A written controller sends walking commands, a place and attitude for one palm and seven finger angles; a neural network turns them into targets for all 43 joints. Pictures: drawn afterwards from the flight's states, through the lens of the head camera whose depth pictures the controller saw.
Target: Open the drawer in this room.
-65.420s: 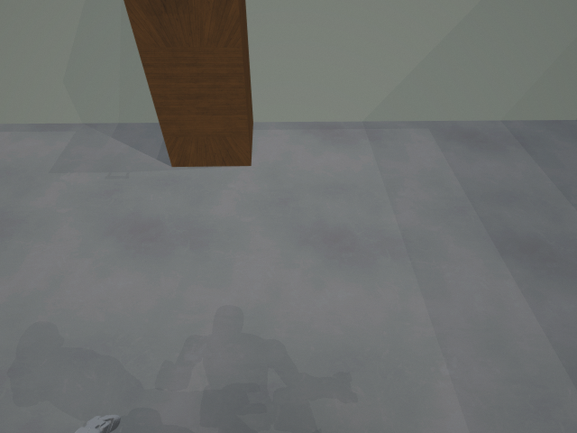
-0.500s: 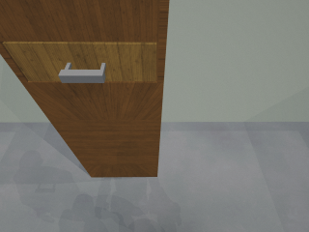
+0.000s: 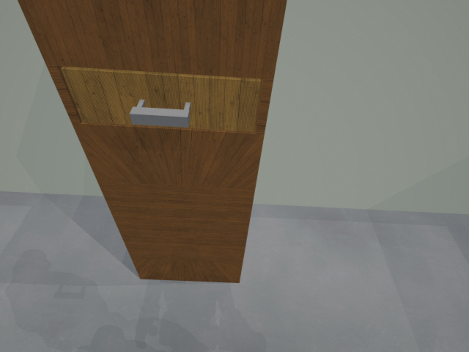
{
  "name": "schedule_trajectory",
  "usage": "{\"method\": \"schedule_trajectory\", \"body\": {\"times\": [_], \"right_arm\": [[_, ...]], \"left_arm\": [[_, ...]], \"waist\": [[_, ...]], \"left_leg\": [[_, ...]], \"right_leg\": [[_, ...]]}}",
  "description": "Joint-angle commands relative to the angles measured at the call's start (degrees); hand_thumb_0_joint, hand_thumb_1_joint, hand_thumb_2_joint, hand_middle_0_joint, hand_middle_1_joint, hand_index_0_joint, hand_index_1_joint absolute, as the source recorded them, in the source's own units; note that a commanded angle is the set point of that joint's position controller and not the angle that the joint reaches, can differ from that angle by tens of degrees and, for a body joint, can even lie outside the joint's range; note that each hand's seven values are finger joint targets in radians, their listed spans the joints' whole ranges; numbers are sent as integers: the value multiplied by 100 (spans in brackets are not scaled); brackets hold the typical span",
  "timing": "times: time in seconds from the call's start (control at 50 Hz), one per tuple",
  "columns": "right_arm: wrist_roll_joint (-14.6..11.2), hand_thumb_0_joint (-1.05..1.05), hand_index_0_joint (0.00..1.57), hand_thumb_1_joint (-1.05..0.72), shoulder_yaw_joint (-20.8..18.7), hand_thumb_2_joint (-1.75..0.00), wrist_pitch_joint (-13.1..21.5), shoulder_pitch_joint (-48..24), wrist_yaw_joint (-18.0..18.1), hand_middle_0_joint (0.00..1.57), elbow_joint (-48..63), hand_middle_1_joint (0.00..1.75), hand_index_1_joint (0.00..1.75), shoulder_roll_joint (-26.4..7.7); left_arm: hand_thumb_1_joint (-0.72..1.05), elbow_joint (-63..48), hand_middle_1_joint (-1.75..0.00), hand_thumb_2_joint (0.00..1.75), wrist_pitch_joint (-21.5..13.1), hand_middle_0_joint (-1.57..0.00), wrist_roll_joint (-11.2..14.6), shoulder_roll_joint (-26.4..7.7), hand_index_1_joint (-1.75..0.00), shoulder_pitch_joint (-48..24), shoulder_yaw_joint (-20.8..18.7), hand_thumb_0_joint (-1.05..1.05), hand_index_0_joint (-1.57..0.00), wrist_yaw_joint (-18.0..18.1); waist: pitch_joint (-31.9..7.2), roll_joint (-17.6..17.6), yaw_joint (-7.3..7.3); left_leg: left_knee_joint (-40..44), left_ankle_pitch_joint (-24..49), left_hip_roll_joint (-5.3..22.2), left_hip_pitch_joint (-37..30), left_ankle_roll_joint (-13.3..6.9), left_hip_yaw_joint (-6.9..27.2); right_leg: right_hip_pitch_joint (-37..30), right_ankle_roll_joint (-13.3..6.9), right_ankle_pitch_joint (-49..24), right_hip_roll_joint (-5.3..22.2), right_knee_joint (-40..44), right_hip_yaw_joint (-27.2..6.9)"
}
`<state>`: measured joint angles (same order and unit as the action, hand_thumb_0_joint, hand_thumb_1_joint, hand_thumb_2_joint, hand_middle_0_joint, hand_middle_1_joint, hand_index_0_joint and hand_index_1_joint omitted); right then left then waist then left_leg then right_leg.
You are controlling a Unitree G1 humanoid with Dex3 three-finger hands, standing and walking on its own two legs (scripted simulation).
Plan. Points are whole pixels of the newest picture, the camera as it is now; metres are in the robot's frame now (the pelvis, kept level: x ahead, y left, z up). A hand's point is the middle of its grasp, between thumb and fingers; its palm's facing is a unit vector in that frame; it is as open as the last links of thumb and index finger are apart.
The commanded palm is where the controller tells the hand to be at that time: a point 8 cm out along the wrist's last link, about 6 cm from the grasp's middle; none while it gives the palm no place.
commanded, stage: come to a stop and stand still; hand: left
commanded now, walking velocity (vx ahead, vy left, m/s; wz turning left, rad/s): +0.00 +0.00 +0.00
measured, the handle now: (162, 111) +0.52 +0.20 +0.14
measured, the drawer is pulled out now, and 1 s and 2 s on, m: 0.00 0.00 0.00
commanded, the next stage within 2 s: look again from close up in 0.24 s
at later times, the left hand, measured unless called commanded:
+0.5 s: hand out of the picture -0.04 +0.16 -0.17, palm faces +0.02 -0.98 -0.19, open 7.4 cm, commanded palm none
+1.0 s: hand out of the picture +0.06 +0.16 -0.14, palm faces -0.08 -0.93 -0.35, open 7.3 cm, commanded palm +0.11 +0.20 -0.05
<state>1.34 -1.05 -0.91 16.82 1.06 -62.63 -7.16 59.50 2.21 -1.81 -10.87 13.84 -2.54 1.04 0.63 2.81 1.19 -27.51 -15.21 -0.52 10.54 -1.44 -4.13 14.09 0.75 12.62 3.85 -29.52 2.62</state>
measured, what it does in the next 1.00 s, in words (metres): stands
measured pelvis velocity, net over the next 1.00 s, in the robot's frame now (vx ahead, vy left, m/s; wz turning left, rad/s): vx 0.00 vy -0.03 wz -0.03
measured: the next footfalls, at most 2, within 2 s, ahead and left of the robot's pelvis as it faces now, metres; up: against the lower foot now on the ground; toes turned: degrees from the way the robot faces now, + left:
none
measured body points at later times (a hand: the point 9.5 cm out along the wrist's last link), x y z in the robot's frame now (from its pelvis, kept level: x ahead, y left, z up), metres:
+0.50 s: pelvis -0.02 +0.00 +0.00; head -0.02 -0.02 +0.45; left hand -0.04 +0.21 -0.16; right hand -0.01 -0.22 -0.17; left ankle +0.00 +0.10 -0.74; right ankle +0.02 -0.13 -0.74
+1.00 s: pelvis +0.00 -0.03 +0.00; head +0.02 -0.05 +0.45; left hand +0.06 +0.21 -0.12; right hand +0.01 -0.25 -0.16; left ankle +0.00 +0.10 -0.74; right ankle +0.02 -0.13 -0.74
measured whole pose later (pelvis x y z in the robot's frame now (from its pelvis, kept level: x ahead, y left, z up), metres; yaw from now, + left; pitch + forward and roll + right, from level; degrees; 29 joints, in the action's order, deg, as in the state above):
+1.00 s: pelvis +0.00 -0.03 +0.00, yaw -2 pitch -1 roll +1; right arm -1.1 1.7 6.6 20.6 3.2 -57.2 -10.0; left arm 36.3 2.5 -6.9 -10.8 23.2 2.7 5.1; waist 2.9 -1.2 1.5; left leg -27.4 -15.2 2.3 11.1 1.3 -4.9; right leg 15.7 -1.3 14.0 1.1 -30.6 2.2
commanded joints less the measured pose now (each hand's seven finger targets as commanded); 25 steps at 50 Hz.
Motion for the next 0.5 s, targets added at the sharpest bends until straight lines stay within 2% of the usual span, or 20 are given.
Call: {"method": "schedule_trajectory", "body": {"times": [0.0, 0.02, 0.04, 0.06, 0.16, 0.28, 0.3, 0.32, 0.34, 0.36, 0.38, 0.44, 0.48], "right_arm": [[-58, 0, 20, -90, -134, -90, 174, -1, 67, 20, 244, 30, 30, -752], [-69, 0, 20, -90, -129, -90, 201, 90, 63, 20, 208, 30, 30, -714], [-72, 0, 20, -90, -113, -90, 195, 134, 64, 20, 156, 30, 30, -696], [-85, 0, 20, -90, -125, -90, 199, 202, 69, 20, 127, 30, 30, -713], [-87, 0, 20, -90, -114, -90, 170, 217, 53, 20, 34, 30, 30, -729], [-77, 0, 20, -90, -82, -90, 149, 287, 57, 20, -57, 30, 30, -634], [-75, 0, 20, -90, -76, -90, 148, 315, 58, 20, -71, 30, 30, -627], [-83, 0, 20, -90, 15, -90, 272, -228, -23, 20, 351, 30, 30, -847], [-72, 0, 20, -90, 23, -90, 209, 53, -39, 20, 481, 30, 30, -540], [-4, 0, 20, -90, 30, -90, 191, 56, -81, 20, 416, 30, 30, -537], [-5, 0, 20, -90, 34, -90, 189, 245, -72, 20, 471, 30, 30, -607], [-21, 0, 20, -90, 18, -90, 215, 321, -37, 20, 548, 30, 30, -677], [-19, 0, 20, -90, 24, -90, 231, 315, -29, 20, 581, 30, 30, -722]], "left_arm": [[90, 93, -30, 90, -188, -20, 39, -243, -30, 491, 88, 0, -20, 59], [90, 136, -30, 90, -212, -20, 40, -264, -30, 559, 102, 0, -20, 75], [90, 198, -30, 90, -238, -20, 51, -273, -30, 554, 104, 0, -20, 81], [90, 223, -30, 90, -256, -20, 67, -273, -30, 550, 116, 0, -20, 80], [90, 345, -30, 90, -262, -20, 60, -252, -30, 668, 139, 0, -20, 92], [90, 466, -30, 90, -273, -20, 52, -158, -30, 914, 162, 0, -20, 110], [90, 484, -30, 90, -279, -20, 51, -153, -30, 942, 162, 0, -20, 109], [90, 580, -30, 90, -423, -20, -14, -261, -30, 1144, 296, 0, -20, 319], [90, 360, -30, 90, -438, -20, 63, -501, -30, 954, 228, 0, -20, 258], [90, 279, -30, 90, -447, -20, 59, -601, -30, 829, 186, 0, -20, 193], [90, 256, -30, 90, -422, -20, 57, -548, -30, 805, 193, 0, -20, 160], [90, 218, -30, 90, -390, -20, 55, -263, -30, 845, 229, 0, -20, 113], [90, 196, -30, 90, -376, -20, 54, -204, -30, 853, 238, 0, -20, 91]], "waist": [[639, -536, 32], [498, -622, -3], [257, -260, -50], [84, -46, -81], [263, -184, -122], [576, -287, -100], [561, -243, -103], [700, -507, 72], [180, -637, -167], [402, -805, -143], [286, -738, -226], [390, -528, -174], [470, -371, -118]], "left_leg": [[1372, -508, 831, 825, -105, 910], [1272, 14, 785, 566, -90, 843], [1079, 393, 785, 344, -52, 722], [996, 518, 786, 135, -37, 664], [1247, -357, 772, 199, -12, 698], [1312, -656, 718, 409, 3, 677], [1286, -652, 702, 415, 8, 657], [167, 454, 763, 693, 159, 263], [292, -381, 402, 446, 171, 400], [326, -467, 338, 445, 130, 352], [425, -736, 425, 506, 65, 466], [833, -1052, 599, 880, -62, 758], [984, -1184, 637, 1069, -109, 852]], "right_leg": [[-353, -36, -351, 173, 758, -329], [-379, -48, -574, 247, 819, -343], [-427, -55, -731, 225, 822, -382], [-427, -57, -707, 228, 852, -383], [-195, -35, -42, 233, 1057, -392], [-22, -40, 191, 226, 1128, -420], [-14, -43, 242, 223, 1142, -454], [35, -147, -742, 405, 725, -457], [119, -276, 800, 473, 913, -716], [436, -319, 1247, 400, 908, -698], [539, -309, 1558, 300, 806, -618], [349, -283, 1084, 107, 511, -416], [208, -259, 921, 72, 431, -345]]}}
